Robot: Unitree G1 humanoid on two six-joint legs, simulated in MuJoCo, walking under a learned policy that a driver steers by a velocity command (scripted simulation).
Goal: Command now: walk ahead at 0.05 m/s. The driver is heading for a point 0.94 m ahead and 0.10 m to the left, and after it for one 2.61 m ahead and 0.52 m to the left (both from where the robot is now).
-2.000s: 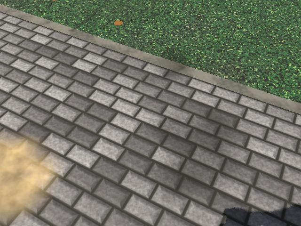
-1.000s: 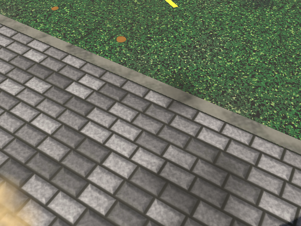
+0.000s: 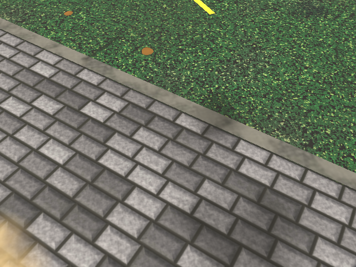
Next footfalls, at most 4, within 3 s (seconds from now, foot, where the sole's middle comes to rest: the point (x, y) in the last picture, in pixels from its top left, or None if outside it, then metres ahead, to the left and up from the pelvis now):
0.64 right None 0.12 -0.17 -0.77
1.18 left None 0.50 0.06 -0.77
1.70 right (229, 196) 0.81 -0.19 -0.77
2.28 left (164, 148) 1.06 0.09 -0.77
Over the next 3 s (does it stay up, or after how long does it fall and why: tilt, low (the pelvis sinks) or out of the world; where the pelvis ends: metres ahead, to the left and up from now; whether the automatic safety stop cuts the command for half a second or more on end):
stays up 1.33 0.10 0.01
